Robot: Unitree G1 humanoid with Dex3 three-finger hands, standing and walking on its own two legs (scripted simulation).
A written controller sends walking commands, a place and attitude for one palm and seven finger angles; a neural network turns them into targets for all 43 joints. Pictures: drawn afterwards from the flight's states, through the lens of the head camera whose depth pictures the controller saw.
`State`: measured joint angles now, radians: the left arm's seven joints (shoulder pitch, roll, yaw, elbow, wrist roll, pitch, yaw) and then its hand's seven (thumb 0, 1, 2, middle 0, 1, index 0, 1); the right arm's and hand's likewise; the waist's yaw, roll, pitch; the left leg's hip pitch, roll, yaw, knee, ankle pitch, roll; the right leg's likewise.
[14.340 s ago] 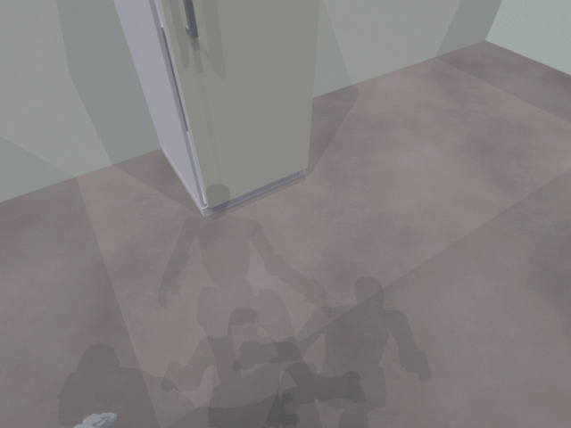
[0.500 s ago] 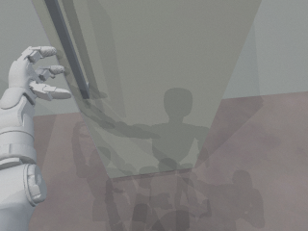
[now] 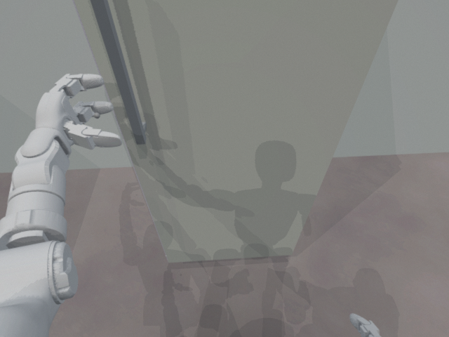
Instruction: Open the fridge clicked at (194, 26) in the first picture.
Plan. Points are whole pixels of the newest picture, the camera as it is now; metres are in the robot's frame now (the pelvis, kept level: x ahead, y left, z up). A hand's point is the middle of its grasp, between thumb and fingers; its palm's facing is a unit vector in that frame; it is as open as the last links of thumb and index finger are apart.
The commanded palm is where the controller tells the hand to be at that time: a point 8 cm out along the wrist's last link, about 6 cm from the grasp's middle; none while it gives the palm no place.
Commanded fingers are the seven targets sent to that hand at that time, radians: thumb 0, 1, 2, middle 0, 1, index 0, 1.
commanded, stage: move the hooked fingers beside the handle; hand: left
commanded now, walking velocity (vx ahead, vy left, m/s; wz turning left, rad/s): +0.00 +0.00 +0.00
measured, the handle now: (118, 51) +0.51 +0.20 +0.27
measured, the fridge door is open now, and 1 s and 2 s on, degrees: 0 0 0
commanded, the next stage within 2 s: feel for the door with the fingertips in 0.14 s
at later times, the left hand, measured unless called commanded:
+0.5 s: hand (112, 111) +0.45 +0.22 +0.19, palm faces +0.07 -1.00 +0.02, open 14.0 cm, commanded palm +0.42 +0.27 +0.19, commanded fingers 0.00 -0.50 0.30 -0.30 -1.20 -0.30 -1.20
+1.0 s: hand (116, 105) +0.47 +0.21 +0.19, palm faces +0.09 -1.00 +0.01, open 14.0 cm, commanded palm +0.45 +0.26 +0.19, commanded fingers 0.00 -0.50 0.30 -0.30 -1.20 -0.30 -1.20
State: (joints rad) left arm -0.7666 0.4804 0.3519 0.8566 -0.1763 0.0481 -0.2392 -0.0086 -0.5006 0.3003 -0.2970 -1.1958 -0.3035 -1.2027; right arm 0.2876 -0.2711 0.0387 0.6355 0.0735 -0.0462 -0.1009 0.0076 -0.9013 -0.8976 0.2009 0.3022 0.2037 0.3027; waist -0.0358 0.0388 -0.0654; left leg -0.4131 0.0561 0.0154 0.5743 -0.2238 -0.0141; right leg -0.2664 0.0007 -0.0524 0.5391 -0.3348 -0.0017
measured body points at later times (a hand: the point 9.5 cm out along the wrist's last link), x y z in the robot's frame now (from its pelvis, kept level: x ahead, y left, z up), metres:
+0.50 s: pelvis +0.00 +0.01 +0.00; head +0.02 +0.00 +0.45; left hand +0.44 +0.27 +0.19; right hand +0.05 -0.27 -0.12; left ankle +0.04 +0.13 -0.73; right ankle -0.04 -0.12 -0.73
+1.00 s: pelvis +0.00 +0.01 +0.00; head +0.03 +0.00 +0.45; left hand +0.46 +0.27 +0.19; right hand +0.08 -0.26 -0.11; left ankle +0.04 +0.13 -0.73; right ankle -0.04 -0.12 -0.73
